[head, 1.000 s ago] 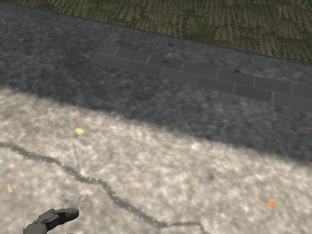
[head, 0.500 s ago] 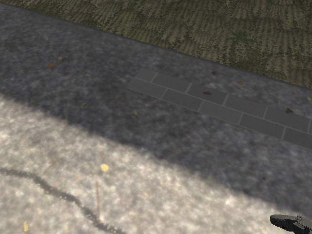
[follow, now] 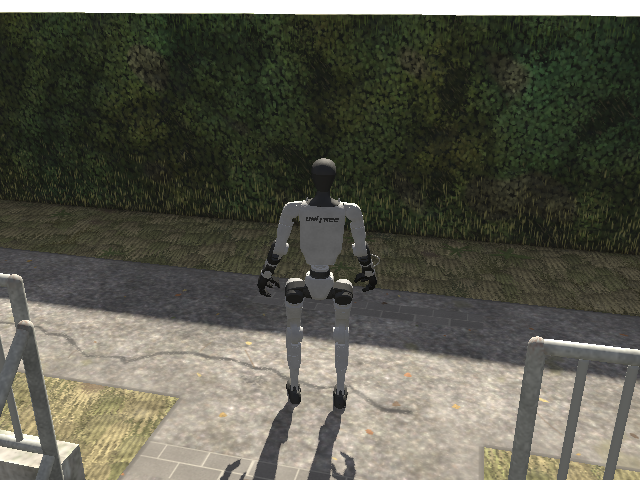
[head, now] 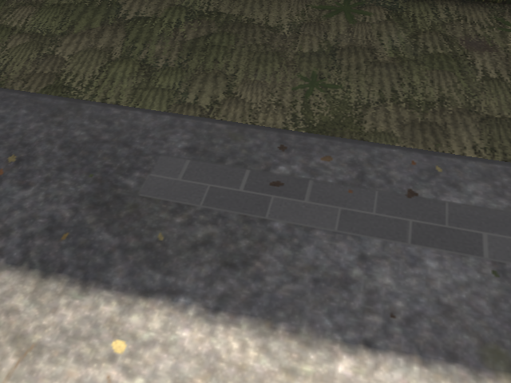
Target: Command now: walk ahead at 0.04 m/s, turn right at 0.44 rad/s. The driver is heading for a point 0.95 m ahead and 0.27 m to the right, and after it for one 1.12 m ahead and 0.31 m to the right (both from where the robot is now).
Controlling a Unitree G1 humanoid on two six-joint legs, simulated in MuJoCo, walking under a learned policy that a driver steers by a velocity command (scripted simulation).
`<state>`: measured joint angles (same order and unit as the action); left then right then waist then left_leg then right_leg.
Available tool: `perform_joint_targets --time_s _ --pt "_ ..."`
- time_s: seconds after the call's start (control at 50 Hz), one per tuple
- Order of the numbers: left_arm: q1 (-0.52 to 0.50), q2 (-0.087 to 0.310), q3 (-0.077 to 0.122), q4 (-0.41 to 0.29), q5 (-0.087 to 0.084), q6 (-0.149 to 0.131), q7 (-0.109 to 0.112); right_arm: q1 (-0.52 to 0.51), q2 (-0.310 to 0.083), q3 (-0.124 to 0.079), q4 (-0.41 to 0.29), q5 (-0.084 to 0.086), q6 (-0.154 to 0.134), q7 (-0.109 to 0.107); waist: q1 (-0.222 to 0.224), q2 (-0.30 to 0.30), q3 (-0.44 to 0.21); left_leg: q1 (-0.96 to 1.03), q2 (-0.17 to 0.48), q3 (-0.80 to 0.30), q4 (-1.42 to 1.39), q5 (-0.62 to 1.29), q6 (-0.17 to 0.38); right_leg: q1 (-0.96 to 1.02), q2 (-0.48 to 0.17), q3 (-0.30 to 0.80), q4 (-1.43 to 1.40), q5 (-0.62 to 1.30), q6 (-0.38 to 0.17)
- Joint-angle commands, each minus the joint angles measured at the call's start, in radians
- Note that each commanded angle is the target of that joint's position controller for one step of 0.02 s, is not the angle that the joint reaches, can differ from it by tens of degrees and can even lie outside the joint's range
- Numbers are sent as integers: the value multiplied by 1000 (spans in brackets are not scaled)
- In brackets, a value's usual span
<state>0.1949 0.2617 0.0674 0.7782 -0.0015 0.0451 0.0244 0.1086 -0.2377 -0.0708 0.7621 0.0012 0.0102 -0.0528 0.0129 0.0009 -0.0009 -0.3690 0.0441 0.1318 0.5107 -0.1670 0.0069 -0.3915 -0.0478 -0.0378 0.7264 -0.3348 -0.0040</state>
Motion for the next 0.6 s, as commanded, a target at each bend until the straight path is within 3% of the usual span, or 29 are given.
perform_joint_targets --time_s 0.02,0.04,0.06,0.08,0.1,0.12,0.14,0.2,0.28,0.38,0.42,0.46,0.48,0.5,0.52,0.54,0.56,0.6 --pt "114 132 42 -41 20 -7 -8 -2 -101 -32 -38 19 5 -7 29 -29 -57 -36 138 -67 83 -116 45 179 -45 126 -298 182 -99" --pt "96 230 59 -76 14 -7 8 15 -52 -20 -64 -16 3 -1 -24 -317 -19 -288 -23 34 382 -380 -61 266 -267 456 -359 463 -218" --pt "129 248 59 -97 47 -24 -1 -114 -92 -30 -108 -21 -5 -6 67 -312 -42 -361 -78 -121 550 -500 -56 203 -346 600 -447 460 -344" --pt "107 228 57 -102 51 -46 -5 -125 -120 -40 -108 -4 -8 -3 45 -205 -49 -390 -46 -184 627 -404 -40 219 -287 550 -456 249 -315" --pt "63 204 56 -107 21 -58 -3 -98 -134 -49 -90 2 -9 1 15 -142 -47 -423 -20 -200 618 -285 -27 242 -232 502 -460 26 -251" --pt "43 174 47 -113 -1 -61 0 -87 -142 -55 -70 -1 -10 2 10 -111 -45 -429 -3 -201 599 -214 -24 243 -208 482 -481 -145 -215" --pt "36 160 42 -113 -10 -63 5 -86 -145 -58 -70 -5 -16 5 3 -123 -32 -428 -1 -201 577 -150 -26 237 -192 481 -506 -217 -203" --pt "96 142 37 -107 -3 -76 17 -115 -122 -53 -75 1 -55 22 13 -117 -37 -407 -19 -199 454 -23 -31 289 -160 445 -527 -122 -196" --pt "134 167 49 -105 -12 -88 18 -155 -96 -40 -79 4 -87 39 35 -140 -36 -306 -44 -195 214 30 -48 293 -127 401 -517 -15 -202" --pt "153 191 61 -117 -22 -78 6 -191 -109 -33 -100 21 -113 62 58 -156 -10 -164 -70 -187 42 -42 -50 216 -118 455 -480 -63 -226" --pt "150 188 60 -124 -24 -73 2 -170 -123 -36 -101 28 -126 69 46 -160 -19 -77 -81 -189 -13 -57 -37 195 -113 500 -455 -82 -224" --pt "121 164 52 -139 -27 -68 1 -91 -132 -43 -81 29 -139 70 -6 -154 -34 74 -83 -176 -112 -10 -14 150 -74 509 -392 -78 -197" --pt "105 131 43 -150 -24 -68 1 -21 -150 -51 -63 24 -142 66 -41 -139 -60 209 -45 -191 -131 5 5 80 -39 487 -320 -65 -167" --pt "72 71 24 -172 -16 -73 0 119 -191 -64 -39 9 -143 57 -102 -65 -133 426 88 -309 -126 -44 55 -67 16 412 -120 -116 -118" --pt "106 19 9 -211 -24 -86 -1 219 -285 -81 -24 -15 -133 51 -92 192 -187 628 295 -632 -202 -238 175 -328 146 228 177 -246 -55" --pt "114 108 25 -224 -39 -98 1 230 -273 -84 -11 -11 -129 57 -87 256 -127 593 399 -839 -259 -435 257 -497 77 203 358 -260 -39" --pt "85 164 39 -208 -36 -98 -2 190 -197 -62 -29 1 -127 55 -91 177 -41 530 357 -748 -270 -455 238 -531 29 209 441 -177 -33" --pt "58 149 43 -197 -21 -93 -12 125 -135 -38 -41 -3 -117 50 -65 124 22 429 261 -541 -288 -258 175 -516 -6 185 478 -29 -21"
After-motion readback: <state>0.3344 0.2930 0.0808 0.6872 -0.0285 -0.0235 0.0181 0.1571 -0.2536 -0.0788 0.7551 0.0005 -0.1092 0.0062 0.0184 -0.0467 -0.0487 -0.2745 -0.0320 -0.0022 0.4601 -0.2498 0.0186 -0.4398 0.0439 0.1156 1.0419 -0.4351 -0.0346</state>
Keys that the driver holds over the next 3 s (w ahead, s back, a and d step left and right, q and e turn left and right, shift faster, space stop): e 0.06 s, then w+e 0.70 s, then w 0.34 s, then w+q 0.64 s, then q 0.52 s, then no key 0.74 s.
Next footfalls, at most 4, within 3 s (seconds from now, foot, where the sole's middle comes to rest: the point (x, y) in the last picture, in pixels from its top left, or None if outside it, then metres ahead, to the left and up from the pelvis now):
0.02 right None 0.05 -0.11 -0.77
0.50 left None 0.21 0.10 -0.77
0.96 right None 0.38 -0.29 -0.77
1.50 left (360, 286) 0.77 -0.23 -0.77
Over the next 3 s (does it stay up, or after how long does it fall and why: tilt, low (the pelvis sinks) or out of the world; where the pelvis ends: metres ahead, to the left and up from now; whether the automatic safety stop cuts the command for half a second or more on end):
stays up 0.90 -0.33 0.01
